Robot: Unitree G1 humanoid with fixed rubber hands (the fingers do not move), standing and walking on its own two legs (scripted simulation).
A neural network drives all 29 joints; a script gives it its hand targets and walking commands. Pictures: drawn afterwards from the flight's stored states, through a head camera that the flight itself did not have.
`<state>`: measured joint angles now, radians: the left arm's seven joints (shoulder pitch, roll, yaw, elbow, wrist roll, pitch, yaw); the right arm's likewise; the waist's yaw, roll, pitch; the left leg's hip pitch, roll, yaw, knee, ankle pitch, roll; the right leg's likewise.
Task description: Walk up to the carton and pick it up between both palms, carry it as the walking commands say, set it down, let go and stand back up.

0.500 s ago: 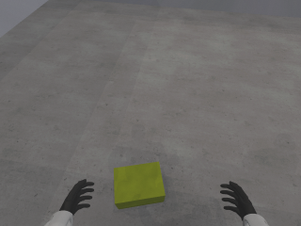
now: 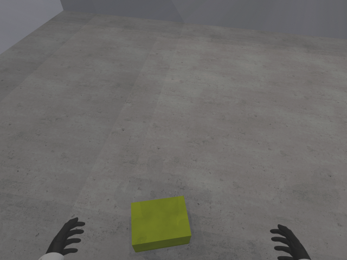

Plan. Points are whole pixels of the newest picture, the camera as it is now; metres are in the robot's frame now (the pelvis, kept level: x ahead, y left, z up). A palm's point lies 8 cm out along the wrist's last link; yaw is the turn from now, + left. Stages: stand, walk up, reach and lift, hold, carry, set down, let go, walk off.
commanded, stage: stand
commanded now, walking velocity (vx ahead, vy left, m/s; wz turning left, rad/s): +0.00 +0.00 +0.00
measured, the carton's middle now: (160, 223) +0.40 +0.07 -0.69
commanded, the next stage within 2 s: none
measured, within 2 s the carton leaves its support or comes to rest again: neither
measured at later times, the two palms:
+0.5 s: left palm (45, 259) +0.14 +0.31 -0.09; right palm out of the picture +0.12 -0.28 -0.08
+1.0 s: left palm out of the picture +0.10 +0.32 -0.10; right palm out of the picture +0.08 -0.30 -0.09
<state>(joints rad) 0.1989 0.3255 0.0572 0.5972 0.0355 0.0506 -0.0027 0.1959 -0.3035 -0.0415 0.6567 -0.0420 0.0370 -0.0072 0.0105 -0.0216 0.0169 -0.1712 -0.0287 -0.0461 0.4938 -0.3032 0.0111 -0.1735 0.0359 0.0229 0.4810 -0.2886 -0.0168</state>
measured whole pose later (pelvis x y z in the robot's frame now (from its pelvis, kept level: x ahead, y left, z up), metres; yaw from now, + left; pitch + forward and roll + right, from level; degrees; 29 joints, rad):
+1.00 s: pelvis -0.01 +0.01 +0.01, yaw -1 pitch -2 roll +0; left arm 0.15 0.38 0.00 0.96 0.02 -0.01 0.02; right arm 0.13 -0.37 -0.01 1.00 -0.02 0.00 -0.01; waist 0.00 -0.02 0.02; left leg -0.09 -0.04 -0.02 0.34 -0.21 0.03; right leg -0.11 0.02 0.05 0.35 -0.20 0.00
